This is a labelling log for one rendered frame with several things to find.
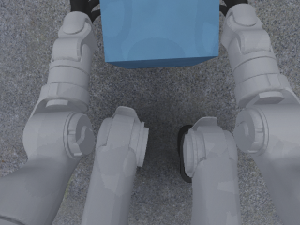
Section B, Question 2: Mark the robot shin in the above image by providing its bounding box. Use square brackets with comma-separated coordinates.
[186, 116, 238, 178]
[95, 106, 141, 153]

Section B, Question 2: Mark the carton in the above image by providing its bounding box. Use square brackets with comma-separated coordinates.
[99, 0, 220, 69]

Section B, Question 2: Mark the robot right upper arm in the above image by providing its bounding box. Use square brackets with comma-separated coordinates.
[233, 103, 300, 225]

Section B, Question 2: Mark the left robot shin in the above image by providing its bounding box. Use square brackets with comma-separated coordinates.
[95, 106, 141, 153]

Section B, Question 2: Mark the robot right forearm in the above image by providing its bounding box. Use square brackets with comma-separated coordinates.
[220, 3, 300, 109]

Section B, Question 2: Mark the left robot hand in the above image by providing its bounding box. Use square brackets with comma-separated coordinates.
[69, 0, 101, 24]

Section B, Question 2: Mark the robot left forearm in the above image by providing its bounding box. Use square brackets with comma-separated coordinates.
[22, 11, 98, 149]

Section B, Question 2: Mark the right robot hand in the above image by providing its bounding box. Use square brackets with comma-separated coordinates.
[219, 0, 248, 17]

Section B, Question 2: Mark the right robot shin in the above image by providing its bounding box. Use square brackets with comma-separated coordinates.
[186, 116, 238, 178]

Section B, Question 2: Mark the robot left upper arm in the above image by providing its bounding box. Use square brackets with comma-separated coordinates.
[0, 111, 96, 225]

